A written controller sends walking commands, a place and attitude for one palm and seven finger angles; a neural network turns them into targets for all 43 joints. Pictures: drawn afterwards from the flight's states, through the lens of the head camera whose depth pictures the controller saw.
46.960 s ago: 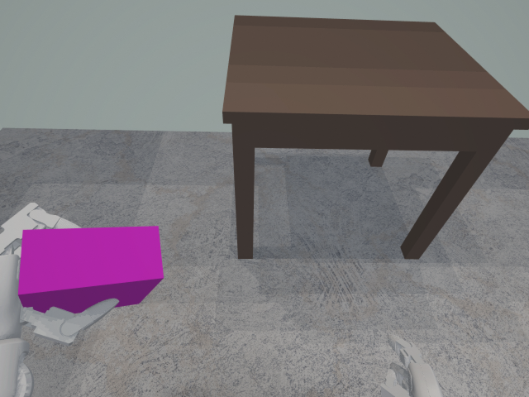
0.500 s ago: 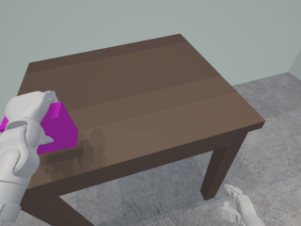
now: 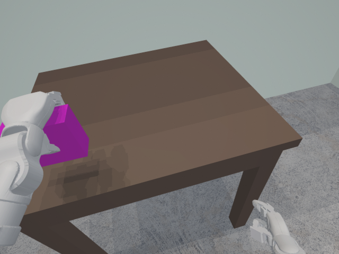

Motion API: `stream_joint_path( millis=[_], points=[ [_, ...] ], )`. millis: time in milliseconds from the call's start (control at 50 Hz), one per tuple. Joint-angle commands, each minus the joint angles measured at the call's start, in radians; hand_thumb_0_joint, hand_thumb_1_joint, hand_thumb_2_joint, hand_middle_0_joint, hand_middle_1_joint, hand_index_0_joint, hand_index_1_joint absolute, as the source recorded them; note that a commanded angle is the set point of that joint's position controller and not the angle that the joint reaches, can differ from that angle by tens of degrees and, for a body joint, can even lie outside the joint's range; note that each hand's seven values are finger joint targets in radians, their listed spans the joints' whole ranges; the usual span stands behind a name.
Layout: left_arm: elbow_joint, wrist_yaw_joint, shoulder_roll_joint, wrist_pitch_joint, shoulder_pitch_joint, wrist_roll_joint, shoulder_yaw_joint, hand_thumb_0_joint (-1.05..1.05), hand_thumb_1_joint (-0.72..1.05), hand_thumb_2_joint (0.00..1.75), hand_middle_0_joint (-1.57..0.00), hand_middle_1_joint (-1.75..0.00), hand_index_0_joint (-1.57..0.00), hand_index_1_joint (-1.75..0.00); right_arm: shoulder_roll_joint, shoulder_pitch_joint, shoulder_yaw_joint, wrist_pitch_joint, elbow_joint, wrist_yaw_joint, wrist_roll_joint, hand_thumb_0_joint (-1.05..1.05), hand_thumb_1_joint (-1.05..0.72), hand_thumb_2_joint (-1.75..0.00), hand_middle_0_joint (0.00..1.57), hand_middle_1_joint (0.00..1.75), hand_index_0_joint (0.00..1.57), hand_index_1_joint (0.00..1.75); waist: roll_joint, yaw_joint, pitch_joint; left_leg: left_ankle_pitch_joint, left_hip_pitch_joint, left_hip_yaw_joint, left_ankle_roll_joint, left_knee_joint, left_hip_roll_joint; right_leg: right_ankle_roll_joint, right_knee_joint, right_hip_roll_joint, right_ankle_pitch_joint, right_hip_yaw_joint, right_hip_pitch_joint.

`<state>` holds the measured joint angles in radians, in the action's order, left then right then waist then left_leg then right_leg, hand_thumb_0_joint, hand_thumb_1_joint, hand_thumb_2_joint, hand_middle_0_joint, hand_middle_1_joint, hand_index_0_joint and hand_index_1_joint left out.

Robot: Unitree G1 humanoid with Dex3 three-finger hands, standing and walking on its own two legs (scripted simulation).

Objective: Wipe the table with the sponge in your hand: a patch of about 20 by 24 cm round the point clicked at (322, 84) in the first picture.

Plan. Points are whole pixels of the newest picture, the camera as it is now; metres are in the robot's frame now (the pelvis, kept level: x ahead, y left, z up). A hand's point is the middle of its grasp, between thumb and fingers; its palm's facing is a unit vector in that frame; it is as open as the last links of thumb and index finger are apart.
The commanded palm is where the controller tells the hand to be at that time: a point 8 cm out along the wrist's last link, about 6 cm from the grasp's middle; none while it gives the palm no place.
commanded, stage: lift the sponge slowly off the table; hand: left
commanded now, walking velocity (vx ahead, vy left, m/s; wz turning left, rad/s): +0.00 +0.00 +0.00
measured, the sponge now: (53, 143) +0.30 +0.33 +0.13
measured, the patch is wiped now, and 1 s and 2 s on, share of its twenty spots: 0.90 0.90 0.90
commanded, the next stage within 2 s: bring the sponge back beside the body in 0.18 s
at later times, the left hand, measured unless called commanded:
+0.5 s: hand (56, 133) +0.29 +0.29 +0.17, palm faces +0.05 -0.04 -1.00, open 10.2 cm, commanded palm +0.25 +0.30 +0.25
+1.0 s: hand (52, 156) +0.24 +0.28 +0.16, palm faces +0.08 -0.07 -0.99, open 10.2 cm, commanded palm +0.20 +0.28 +0.24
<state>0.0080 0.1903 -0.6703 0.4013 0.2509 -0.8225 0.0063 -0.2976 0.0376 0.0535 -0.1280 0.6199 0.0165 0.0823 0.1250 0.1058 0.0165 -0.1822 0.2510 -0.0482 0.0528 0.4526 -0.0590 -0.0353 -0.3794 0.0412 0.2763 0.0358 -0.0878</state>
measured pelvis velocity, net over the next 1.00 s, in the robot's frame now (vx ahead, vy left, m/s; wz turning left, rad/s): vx -0.01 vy -0.01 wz -0.01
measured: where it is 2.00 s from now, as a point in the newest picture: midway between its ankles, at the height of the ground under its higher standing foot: outside the picture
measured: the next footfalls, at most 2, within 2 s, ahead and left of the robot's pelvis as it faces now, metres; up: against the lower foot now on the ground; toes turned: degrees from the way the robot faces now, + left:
none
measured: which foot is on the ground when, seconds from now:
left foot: down 0.00-1.00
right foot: down 0.00-1.00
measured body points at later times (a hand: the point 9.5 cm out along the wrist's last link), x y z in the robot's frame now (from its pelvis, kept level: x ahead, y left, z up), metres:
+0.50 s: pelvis -0.01 -0.01 +0.00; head -0.01 -0.05 +0.45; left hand +0.28 +0.29 +0.23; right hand +0.23 -0.21 -0.09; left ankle +0.04 +0.08 -0.74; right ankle -0.05 -0.10 -0.74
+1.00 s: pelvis -0.01 -0.01 +0.00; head -0.02 -0.06 +0.44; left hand +0.23 +0.28 +0.21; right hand +0.25 -0.21 -0.07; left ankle +0.04 +0.08 -0.74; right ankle -0.05 -0.10 -0.74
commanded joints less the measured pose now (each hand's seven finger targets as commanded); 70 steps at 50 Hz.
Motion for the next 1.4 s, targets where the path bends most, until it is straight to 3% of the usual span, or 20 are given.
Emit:
stream_joint_path(
  millis=[0,60,140,160,220,280,380,480,540,720,860,960,1020,1080,1120,1180,1220,1240,1320,1380],
  points=[
    [-0.248,0.002,-0.298,-0.02,0.359,-0.035,0.147,0.0,0.1,1.3,-1.2,-1.6,-1.2,-1.6,-0.101,-0.189,-0.032,0.045,-0.182,0.011,0.003,0.0,-0.9,-0.9,0.2,0.3,0.2,0.3,-0.052,-0.016,0.272,0.257,-0.164,-0.029,0.015,-0.017,0.017,-0.032,0.023,-0.004,-0.332,-0.027,0.009],
    [-0.259,-0.008,-0.35,-0.048,0.366,-0.039,0.201,0.0,0.1,1.3,-1.2,-1.6,-1.2,-1.6,-0.093,-0.18,-0.026,0.062,-0.181,0.02,-0.004,0.0,-0.9,-0.9,0.2,0.3,0.2,0.3,-0.041,-0.007,0.275,0.27,-0.176,-0.035,0.015,-0.01,0.017,-0.041,0.018,-0.002,-0.329,-0.033,0.016],
    [-0.217,-0.031,-0.354,-0.058,0.435,-0.051,0.204,0.0,0.1,1.3,-1.2,-1.6,-1.2,-1.6,-0.094,-0.173,-0.022,0.06,-0.17,0.022,-0.002,0.0,-0.9,-0.9,0.2,0.3,0.2,0.3,-0.009,-0.003,0.243,0.209,-0.164,-0.038,0.005,-0.038,0.021,-0.051,0.033,0.004,-0.227,-0.034,-0.004],
    [-0.192,-0.036,-0.311,-0.055,0.428,-0.047,0.169,0.0,0.1,1.3,-1.2,-1.6,-1.2,-1.6,-0.092,-0.177,-0.023,0.058,-0.168,0.022,-0.001,0.0,-0.9,-0.9,0.2,0.3,0.2,0.3,0.007,-0.009,0.224,0.2,-0.164,-0.034,0.004,-0.042,0.022,-0.05,0.044,0.003,-0.214,-0.031,-0.021],
    [-0.203,-0.043,-0.33,-0.044,0.418,-0.04,0.193,0.0,0.1,1.3,-1.2,-1.6,-1.2,-1.6,-0.097,-0.205,-0.026,0.062,-0.177,0.015,0.0,0.0,-0.9,-0.9,0.2,0.3,0.2,0.3,0.024,0.007,0.263,0.204,-0.165,-0.039,0.001,-0.044,0.021,-0.06,0.039,0.005,-0.231,-0.056,0.014],
    [-0.188,-0.036,-0.265,-0.026,0.385,-0.037,0.134,0.0,0.1,1.3,-1.2,-1.6,-1.2,-1.6,-0.095,-0.19,-0.029,0.06,-0.175,0.008,0.001,0.0,-0.9,-0.9,0.2,0.3,0.2,0.3,0.008,0.0,0.274,0.208,-0.163,-0.037,0.0,-0.045,0.023,-0.049,0.037,-0.001,-0.234,-0.032,0.013],
    [-0.218,-0.009,-0.259,-0.008,0.28,-0.03,0.138,0.0,0.1,1.3,-1.2,-1.6,-1.2,-1.6,-0.096,-0.195,-0.029,0.05,-0.186,0.003,0.001,0.0,-0.9,-0.9,0.2,0.3,0.2,0.3,-0.061,-0.001,0.264,0.206,-0.138,-0.029,0.006,-0.03,0.023,-0.039,0.024,-0.007,-0.269,-0.035,0.014],
    [-0.251,-0.023,-0.308,-0.032,0.281,-0.03,0.186,0.0,0.1,1.3,-1.2,-1.6,-1.2,-1.6,-0.093,-0.193,-0.023,0.053,-0.19,0.013,-0.001,0.0,-0.9,-0.9,0.2,0.3,0.2,0.3,-0.077,0.003,0.226,0.162,-0.129,-0.026,0.011,-0.031,0.02,-0.034,0.029,-0.006,-0.216,-0.038,-0.011],
    [-0.321,-0.052,-0.34,-0.055,0.327,-0.038,0.214,0.0,0.1,1.3,-1.2,-1.6,-1.2,-1.6,-0.086,-0.196,-0.023,0.071,-0.197,0.019,-0.004,0.0,-0.9,-0.9,0.2,0.3,0.2,0.3,-0.01,0.013,0.251,0.171,-0.152,-0.029,0.01,-0.028,0.018,-0.046,0.022,-0.003,-0.195,-0.05,-0.005],
    [-0.377,-0.072,-0.276,-0.01,0.138,0.003,0.207,0.0,0.1,1.3,-1.2,-1.6,-1.2,-1.6,-0.086,-0.243,-0.029,0.065,-0.207,0.008,0.0,0.0,-0.9,-0.9,0.2,0.3,0.2,0.3,-0.009,0.019,0.232,0.186,-0.136,-0.025,0.002,-0.011,0.021,-0.048,0.016,-0.005,-0.267,-0.092,0.008],
    [-0.464,-0.063,-0.263,0.015,-0.002,0.0,0.202,0.0,0.1,1.3,-1.2,-1.6,-1.2,-1.6,-0.081,-0.225,-0.024,0.061,-0.211,0.005,-0.006,0.0,-0.9,-0.9,0.2,0.3,0.2,0.3,-0.047,0.02,0.235,0.233,-0.136,-0.019,0.009,0.013,0.02,-0.031,-0.01,-0.009,-0.327,-0.058,0.001],
    [-0.474,-0.079,-0.282,0.009,-0.019,-0.005,0.226,0.0,0.1,1.3,-1.2,-1.6,-1.2,-1.6,-0.075,-0.222,-0.02,0.06,-0.207,0.015,-0.01,0.0,-0.9,-0.9,0.2,0.3,0.2,0.3,-0.053,0.021,0.184,0.189,-0.133,-0.021,0.008,0.008,0.022,-0.032,0.005,-0.003,-0.248,-0.06,-0.037],
    [-0.58,-0.094,-0.29,-0.001,-0.004,-0.003,0.237,0.0,0.1,1.3,-1.2,-1.6,-1.2,-1.6,-0.073,-0.271,-0.019,0.066,-0.227,0.014,-0.006,0.0,-0.9,-0.9,0.2,0.3,0.2,0.3,0.019,0.029,0.202,0.18,-0.152,-0.032,0.004,0.001,0.026,-0.049,0.005,0.005,-0.233,-0.098,-0.026],
    [-0.539,-0.101,-0.235,0.01,-0.088,0.005,0.206,0.0,0.1,1.3,-1.2,-1.6,-1.2,-1.6,-0.071,-0.231,-0.02,0.057,-0.212,0.009,-0.01,0.0,-0.9,-0.9,0.2,0.3,0.2,0.3,-0.028,0.025,0.184,0.194,-0.146,-0.022,0.001,0.003,0.026,-0.033,0.01,-0.001,-0.244,-0.059,-0.034],
    [-0.597,-0.101,-0.25,0.018,-0.107,0.015,0.225,0.0,0.1,1.3,-1.2,-1.6,-1.2,-1.6,-0.071,-0.279,-0.02,0.065,-0.225,0.009,-0.006,0.0,-0.9,-0.9,0.2,0.3,0.2,0.3,0.005,0.031,0.203,0.183,-0.148,-0.028,0.001,0.009,0.027,-0.046,0.002,0.004,-0.249,-0.104,-0.022],
    [-0.596,-0.101,-0.216,0.024,-0.186,0.025,0.205,0.0,0.1,1.3,-1.2,-1.6,-1.2,-1.6,-0.069,-0.247,-0.018,0.056,-0.22,0.006,-0.009,0.0,-0.9,-0.9,0.2,0.3,0.2,0.3,-0.028,0.029,0.179,0.174,-0.134,-0.02,0.0,0.008,0.028,-0.029,0.004,-0.003,-0.226,-0.059,-0.042],
    [-0.651,-0.101,-0.231,0.024,-0.184,0.029,0.223,0.0,0.1,1.3,-1.2,-1.6,-1.2,-1.6,-0.068,-0.287,-0.018,0.066,-0.234,0.01,-0.004,0.0,-0.9,-0.9,0.2,0.3,0.2,0.3,-0.028,0.029,0.173,0.143,-0.134,-0.029,0.001,0.006,0.032,-0.038,0.006,0.007,-0.194,-0.099,-0.051],
    [-0.654,-0.109,-0.24,0.024,-0.183,0.02,0.226,0.0,0.1,1.3,-1.2,-1.6,-1.2,-1.6,-0.069,-0.255,-0.016,0.067,-0.231,0.011,-0.01,0.0,-0.9,-0.9,0.2,0.3,0.2,0.3,-0.023,0.037,0.205,0.161,-0.135,-0.022,0.002,0.015,0.03,-0.032,-0.009,-0.004,-0.2,-0.071,-0.042],
    [-0.698,-0.117,-0.246,0.017,-0.24,0.027,0.244,0.0,0.1,1.3,-1.2,-1.6,-1.2,-1.6,-0.067,-0.282,-0.017,0.07,-0.239,0.013,-0.006,0.0,-0.9,-0.9,0.2,0.3,0.2,0.3,-0.028,0.034,0.157,0.109,-0.127,-0.031,0.0,0.006,0.035,-0.038,0.007,0.009,-0.139,-0.101,-0.067],
    [-0.665,-0.129,-0.219,0.009,-0.3,0.029,0.234,0.0,0.1,1.3,-1.2,-1.6,-1.2,-1.6,-0.064,-0.245,-0.018,0.069,-0.229,0.015,-0.015,0.0,-0.9,-0.9,0.2,0.3,0.2,0.3,-0.05,0.037,0.134,0.102,-0.12,-0.02,-0.001,0.014,0.033,-0.027,0.016,-0.002,-0.118,-0.073,-0.088]
  ],
)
